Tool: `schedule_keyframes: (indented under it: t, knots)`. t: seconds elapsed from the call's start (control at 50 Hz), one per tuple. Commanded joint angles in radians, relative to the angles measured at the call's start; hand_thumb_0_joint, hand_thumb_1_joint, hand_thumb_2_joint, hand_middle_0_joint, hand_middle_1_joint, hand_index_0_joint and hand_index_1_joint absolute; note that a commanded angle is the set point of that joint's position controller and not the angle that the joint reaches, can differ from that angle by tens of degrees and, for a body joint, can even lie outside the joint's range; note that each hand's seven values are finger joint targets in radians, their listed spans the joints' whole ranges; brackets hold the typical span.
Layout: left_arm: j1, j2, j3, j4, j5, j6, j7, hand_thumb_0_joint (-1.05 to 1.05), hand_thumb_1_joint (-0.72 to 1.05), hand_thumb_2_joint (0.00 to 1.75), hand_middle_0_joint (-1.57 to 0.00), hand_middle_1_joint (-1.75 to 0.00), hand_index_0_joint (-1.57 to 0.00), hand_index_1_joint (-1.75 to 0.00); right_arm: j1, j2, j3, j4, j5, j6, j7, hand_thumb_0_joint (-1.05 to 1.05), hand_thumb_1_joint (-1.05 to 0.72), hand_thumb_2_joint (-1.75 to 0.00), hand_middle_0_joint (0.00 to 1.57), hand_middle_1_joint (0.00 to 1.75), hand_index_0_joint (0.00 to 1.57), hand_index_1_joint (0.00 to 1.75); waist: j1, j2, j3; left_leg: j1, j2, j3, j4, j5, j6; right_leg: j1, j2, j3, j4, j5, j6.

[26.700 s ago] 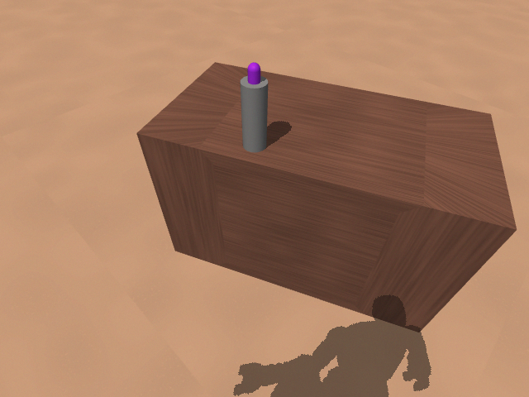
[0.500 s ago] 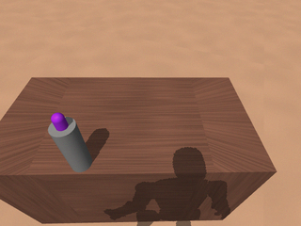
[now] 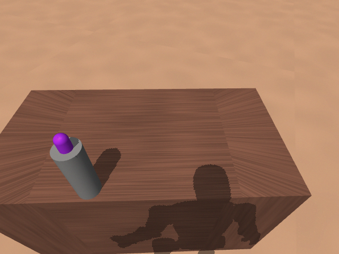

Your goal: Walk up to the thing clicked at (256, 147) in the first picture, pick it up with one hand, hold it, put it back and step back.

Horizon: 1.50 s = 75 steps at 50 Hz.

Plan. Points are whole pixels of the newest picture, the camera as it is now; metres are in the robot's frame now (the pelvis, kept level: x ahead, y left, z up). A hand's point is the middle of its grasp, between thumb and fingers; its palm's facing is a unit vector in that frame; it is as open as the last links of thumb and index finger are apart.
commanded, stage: stand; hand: left
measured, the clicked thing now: (76, 166) +0.37 +0.25 +0.00
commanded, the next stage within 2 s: step back in 1.18 s
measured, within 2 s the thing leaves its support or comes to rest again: neither
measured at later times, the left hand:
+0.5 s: hand out of the picture +0.07 +0.25 -0.16, palm faces -0.04 -0.94 -0.34, open 7.4 cm
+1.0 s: hand out of the picture +0.09 +0.25 -0.16, palm faces -0.05 -0.94 -0.34, open 7.4 cm
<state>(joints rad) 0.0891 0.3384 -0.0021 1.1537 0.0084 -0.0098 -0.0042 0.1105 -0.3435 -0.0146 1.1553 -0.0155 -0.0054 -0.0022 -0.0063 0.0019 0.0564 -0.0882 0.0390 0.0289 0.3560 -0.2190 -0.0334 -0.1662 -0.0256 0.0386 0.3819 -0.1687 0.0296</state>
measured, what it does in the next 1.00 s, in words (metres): stands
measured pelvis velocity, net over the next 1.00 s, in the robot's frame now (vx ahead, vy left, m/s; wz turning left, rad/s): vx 0.01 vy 0.00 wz -0.01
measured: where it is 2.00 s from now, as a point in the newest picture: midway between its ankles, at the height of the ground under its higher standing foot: outside the picture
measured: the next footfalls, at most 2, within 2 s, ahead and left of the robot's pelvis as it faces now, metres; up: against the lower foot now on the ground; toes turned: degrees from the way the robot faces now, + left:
right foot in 1.86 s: -0.09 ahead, -0.10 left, +0.00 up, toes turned -1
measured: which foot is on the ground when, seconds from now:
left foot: down 0.00-1.00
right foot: down 0.00-1.00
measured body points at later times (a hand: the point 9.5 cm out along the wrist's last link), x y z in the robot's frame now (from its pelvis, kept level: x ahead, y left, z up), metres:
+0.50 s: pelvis +0.00 +0.00 +0.00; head +0.01 -0.01 +0.45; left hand +0.07 +0.30 -0.13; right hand +0.05 -0.30 -0.14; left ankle -0.01 +0.14 -0.75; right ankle +0.03 -0.14 -0.75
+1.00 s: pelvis +0.01 +0.00 +0.00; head +0.02 +0.00 +0.45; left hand +0.09 +0.30 -0.13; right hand +0.07 -0.30 -0.14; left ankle -0.01 +0.14 -0.75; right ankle +0.03 -0.14 -0.75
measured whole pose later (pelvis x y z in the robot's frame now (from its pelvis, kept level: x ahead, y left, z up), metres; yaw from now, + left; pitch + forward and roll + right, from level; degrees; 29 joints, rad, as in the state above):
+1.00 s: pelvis +0.01 +0.00 +0.00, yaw -1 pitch -2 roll +0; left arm 0.10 0.35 0.00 1.13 0.01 -0.01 -0.01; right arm 0.12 -0.35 -0.02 1.14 -0.02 0.00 0.00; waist -0.01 0.00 0.06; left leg -0.08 0.05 0.04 0.34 -0.22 -0.04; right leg -0.17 -0.02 0.05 0.37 -0.17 0.02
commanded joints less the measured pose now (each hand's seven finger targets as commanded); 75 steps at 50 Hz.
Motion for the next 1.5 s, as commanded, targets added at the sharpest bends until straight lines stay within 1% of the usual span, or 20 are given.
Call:
schedule_keyframes:
  t: [0.0,0.46,0.76,0.84,0.92,1.14,1.16,1.2,1.22,1.24,1.28,1.3,1.32,1.34,1.36,1.38,1.42,1.44,1.46,1.48]
  knots:
    - [-0.029,0.212,0.040,-0.053,0.002,-0.021,0.019,0.00,0.90,0.90,-0.20,-0.30,-0.20,-0.30,-0.025,-0.209,-0.036,-0.053,0.003,-0.018,-0.008,0.00,-0.90,-0.90,0.20,0.30,0.20,0.30,-0.001,-0.009,-0.066,-0.004,0.097,-0.067,-0.075,0.089,0.043,0.026,-0.095,0.072,-0.059,0.146,-0.043]
    - [-0.016,0.219,0.040,-0.068,0.002,-0.022,0.016,0.00,0.90,0.90,-0.20,-0.30,-0.20,-0.30,-0.015,-0.208,-0.037,-0.063,0.003,-0.016,-0.004,0.00,-0.90,-0.90,0.20,0.30,0.20,0.30,-0.003,-0.012,-0.054,-0.005,0.092,-0.063,-0.087,0.043,0.040,0.006,-0.089,0.081,-0.076,0.091,-0.047]
    - [-0.011,0.222,0.038,-0.080,0.001,-0.022,0.014,0.00,0.90,0.90,-0.20,-0.30,-0.20,-0.30,-0.012,-0.212,-0.037,-0.071,0.003,-0.019,-0.004,0.00,-0.90,-0.90,0.20,0.30,0.20,0.30,-0.002,0.001,-0.076,0.004,0.098,-0.058,-0.083,0.090,0.040,0.019,-0.092,0.081,-0.063,0.167,-0.050]
    - [-0.016,0.224,0.039,-0.077,-0.001,-0.021,0.016,0.00,0.90,0.90,-0.20,-0.30,-0.20,-0.30,-0.012,-0.211,-0.037,-0.069,0.005,-0.017,-0.004,0.00,-0.90,-0.90,0.20,0.30,0.20,0.30,-0.001,-0.015,-0.063,0.010,0.098,-0.061,-0.081,0.083,0.039,0.010,-0.088,0.077,-0.065,0.130,-0.047]
    - [-0.019,0.222,0.038,-0.081,0.000,-0.021,0.014,0.00,0.90,0.90,-0.20,-0.30,-0.20,-0.30,-0.016,-0.215,-0.038,-0.073,0.004,-0.018,-0.004,0.00,-0.90,-0.90,0.20,0.30,0.20,0.30,-0.001,0.000,-0.080,0.007,0.101,-0.059,-0.081,0.091,0.041,0.030,-0.095,0.082,-0.060,0.167,-0.051]
    - [-0.018,0.226,0.039,-0.082,-0.001,-0.020,0.015,0.00,0.90,0.90,-0.20,-0.30,-0.20,-0.30,-0.018,-0.209,-0.037,-0.076,0.005,-0.018,-0.004,0.00,-0.90,-0.90,0.20,0.30,0.20,0.30,-0.002,-0.006,-0.071,0.018,0.099,-0.056,-0.084,0.106,0.035,0.020,-0.089,0.077,-0.058,0.173,-0.050]
    - [-0.036,0.287,0.074,-0.120,-0.021,-0.003,0.016,0.00,0.90,0.90,-0.20,-0.30,-0.20,-0.30,-0.049,-0.279,-0.065,-0.100,0.022,-0.002,-0.002,0.00,-0.90,-0.90,0.20,0.30,0.20,0.30,-0.001,-0.009,0.028,-0.049,0.097,-0.071,0.004,0.271,0.063,-0.066,-0.071,0.083,0.031,0.352,-0.055]
    - [-0.005,0.273,0.079,-0.147,-0.023,0.003,0.021,0.00,0.90,0.90,-0.20,-0.30,-0.20,-0.30,-0.023,-0.262,-0.071,-0.124,0.034,0.007,-0.004,0.00,-0.90,-0.90,0.20,0.30,0.20,0.30,-0.002,-0.004,-0.077,-0.010,0.105,-0.052,0.081,0.376,0.082,-0.024,-0.071,0.054,0.090,0.434,-0.080]
    - [-0.002,0.272,0.081,-0.161,-0.021,0.006,0.022,0.00,0.90,0.90,-0.20,-0.30,-0.20,-0.30,-0.021,-0.263,-0.077,-0.138,0.037,0.012,-0.005,0.00,-0.90,-0.90,0.20,0.30,0.20,0.30,-0.006,-0.009,-0.121,-0.005,0.091,-0.040,0.135,0.375,0.089,-0.021,-0.078,0.056,0.106,0.460,-0.100]
    - [-0.002,0.277,0.084,-0.177,-0.019,0.009,0.022,0.00,0.90,0.90,-0.20,-0.30,-0.20,-0.30,-0.021,-0.256,-0.082,-0.154,0.039,0.018,-0.006,0.00,-0.90,-0.90,0.20,0.30,0.20,0.30,-0.004,-0.029,-0.147,-0.013,0.062,-0.030,0.201,0.328,0.090,-0.025,-0.097,0.083,0.105,0.473,-0.125]
    - [-0.015,0.307,0.091,-0.211,-0.013,0.017,0.023,0.00,0.90,0.90,-0.20,-0.30,-0.20,-0.30,-0.019,-0.240,-0.081,-0.179,0.036,0.032,-0.004,0.00,-0.90,-0.90,0.20,0.30,0.20,0.30,-0.003,-0.091,-0.149,-0.063,-0.010,-0.010,0.314,0.184,0.074,-0.065,-0.171,0.178,0.055,0.467,-0.189]
    - [-0.031,0.328,0.097,-0.230,-0.006,0.023,0.025,0.00,0.90,0.90,-0.20,-0.30,-0.20,-0.30,-0.006,-0.227,-0.083,-0.189,0.033,0.040,-0.003,0.00,-0.90,-0.90,0.20,0.30,0.20,0.30,-0.002,-0.147,-0.138,-0.101,-0.055,0.002,0.399,0.043,0.066,-0.083,-0.226,0.235,0.029,0.446,-0.238]
    - [-0.048,0.336,0.098,-0.251,0.005,0.026,0.028,0.00,0.90,0.90,-0.20,-0.30,-0.20,-0.30,0.003,-0.226,-0.089,-0.202,0.030,0.048,0.000,0.00,-0.90,-0.90,0.20,0.30,0.20,0.30,-0.002,-0.197,-0.136,-0.136,-0.090,-0.010,0.507,-0.232,0.068,-0.107,-0.282,0.284,0.015,0.439,-0.285]
    - [-0.071,0.348,0.102,-0.275,0.019,0.028,0.027,0.00,0.90,0.90,-0.20,-0.30,-0.20,-0.30,0.046,-0.224,-0.092,-0.207,0.025,0.056,0.005,0.00,-0.90,-0.90,0.20,0.30,0.20,0.30,-0.011,-0.229,-0.137,-0.121,-0.078,-0.055,0.604,-0.353,0.076,-0.174,-0.314,0.299,0.016,0.402,-0.311]
    - [-0.116,0.343,0.102,-0.300,0.026,0.028,0.029,0.00,0.90,0.90,-0.20,-0.30,-0.20,-0.30,0.087,-0.221,-0.095,-0.212,0.029,0.058,0.009,0.00,-0.90,-0.90,0.20,0.30,0.20,0.30,-0.036,-0.232,-0.139,-0.105,-0.058,-0.098,0.612,-0.361,0.088,-0.208,-0.298,0.260,0.048,0.374,-0.305]
    - [-0.146,0.317,0.096,-0.314,0.027,0.032,0.030,0.00,0.90,0.90,-0.20,-0.30,-0.20,-0.30,0.111,-0.218,-0.097,-0.210,0.031,0.054,0.010,0.00,-0.90,-0.90,0.20,0.30,0.20,0.30,-0.049,-0.217,-0.143,-0.104,-0.058,-0.098,0.570,-0.320,0.092,-0.210,-0.260,0.217,0.085,0.362,-0.278]
    - [-0.155,0.299,0.090,-0.338,0.026,0.042,0.031,0.00,0.90,0.90,-0.20,-0.30,-0.20,-0.30,0.158,-0.221,-0.100,-0.216,0.022,0.040,0.006,0.00,-0.90,-0.90,0.20,0.30,0.20,0.30,-0.062,-0.186,-0.153,-0.108,-0.057,-0.037,0.296,-0.124,0.078,-0.141,-0.183,0.171,0.190,0.323,-0.199]
    - [-0.143,0.279,0.086,-0.345,0.013,0.052,0.028,0.00,0.90,0.90,-0.20,-0.30,-0.20,-0.30,0.161,-0.230,-0.105,-0.217,0.005,0.032,0.001,0.00,-0.90,-0.90,0.20,0.30,0.20,0.30,-0.065,-0.110,-0.131,-0.104,-0.036,-0.051,0.133,0.017,0.077,-0.153,-0.128,0.150,0.271,0.216,-0.157]
    - [-0.109,0.235,0.081,-0.356,0.000,0.061,0.027,0.00,0.90,0.90,-0.20,-0.30,-0.20,-0.30,0.134,-0.293,-0.120,-0.233,-0.019,0.025,-0.002,0.00,-0.90,-0.90,0.20,0.30,0.20,0.30,-0.038,0.100,-0.103,-0.084,0.107,-0.269,0.024,0.218,0.099,-0.242,0.008,0.109,0.429,0.016,-0.104]
    - [-0.074,0.206,0.080,-0.354,0.000,0.066,0.033,0.00,0.90,0.90,-0.20,-0.30,-0.20,-0.30,0.078,-0.354,-0.130,-0.262,-0.029,0.015,-0.003,0.00,-0.90,-0.90,0.20,0.30,0.20,0.30,0.001,0.184,-0.074,-0.056,0.245,-0.435,0.000,0.439,0.145,-0.357,0.142,0.106,0.558,-0.391,-0.067]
